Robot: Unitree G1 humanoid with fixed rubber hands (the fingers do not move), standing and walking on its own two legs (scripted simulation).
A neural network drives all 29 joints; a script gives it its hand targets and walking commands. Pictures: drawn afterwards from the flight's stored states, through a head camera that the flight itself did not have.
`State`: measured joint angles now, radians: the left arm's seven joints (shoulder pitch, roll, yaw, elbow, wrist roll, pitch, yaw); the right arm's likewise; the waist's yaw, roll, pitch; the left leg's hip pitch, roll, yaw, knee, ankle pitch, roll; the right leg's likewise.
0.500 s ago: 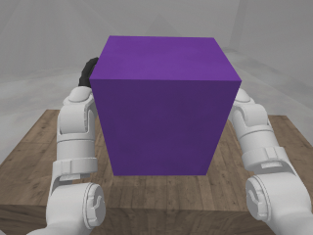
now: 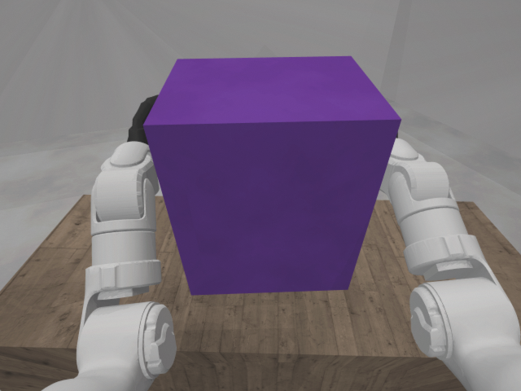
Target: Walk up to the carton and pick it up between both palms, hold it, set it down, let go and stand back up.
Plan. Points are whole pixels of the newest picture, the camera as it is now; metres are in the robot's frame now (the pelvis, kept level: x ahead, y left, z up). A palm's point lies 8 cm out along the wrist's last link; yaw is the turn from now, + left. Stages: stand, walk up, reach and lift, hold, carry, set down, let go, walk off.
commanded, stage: hold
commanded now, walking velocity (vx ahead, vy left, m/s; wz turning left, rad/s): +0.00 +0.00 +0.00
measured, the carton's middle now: (267, 181) +0.36 +0.01 +0.22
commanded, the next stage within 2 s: none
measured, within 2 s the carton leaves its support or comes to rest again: neither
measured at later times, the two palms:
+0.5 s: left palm (142, 145) +0.36 +0.18 +0.29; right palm (381, 143) +0.38 -0.16 +0.27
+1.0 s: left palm (143, 146) +0.37 +0.18 +0.28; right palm (379, 144) +0.39 -0.16 +0.27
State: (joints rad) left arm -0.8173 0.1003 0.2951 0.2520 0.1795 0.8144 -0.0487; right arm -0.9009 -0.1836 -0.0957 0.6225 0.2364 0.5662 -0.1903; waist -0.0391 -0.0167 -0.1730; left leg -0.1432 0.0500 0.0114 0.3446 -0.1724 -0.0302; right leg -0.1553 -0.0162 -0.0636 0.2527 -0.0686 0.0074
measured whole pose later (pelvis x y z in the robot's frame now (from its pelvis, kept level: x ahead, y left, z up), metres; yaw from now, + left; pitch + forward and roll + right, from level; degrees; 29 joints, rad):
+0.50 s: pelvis +0.00 +0.00 +0.00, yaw +0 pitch -2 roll -1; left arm -0.83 0.10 0.32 0.23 0.20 0.85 -0.07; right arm -0.92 -0.19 -0.10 0.62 0.27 0.58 -0.20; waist -0.04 -0.01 -0.17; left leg -0.14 0.05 0.01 0.34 -0.17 -0.03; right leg -0.15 -0.02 -0.06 0.25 -0.07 0.01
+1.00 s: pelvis +0.00 +0.00 +0.00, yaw +0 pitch -1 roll -1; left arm -0.84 0.10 0.32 0.23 0.21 0.85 -0.08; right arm -0.93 -0.19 -0.10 0.62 0.26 0.60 -0.19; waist -0.04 -0.01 -0.16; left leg -0.14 0.05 0.01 0.33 -0.17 -0.03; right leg -0.15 -0.01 -0.06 0.25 -0.07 0.00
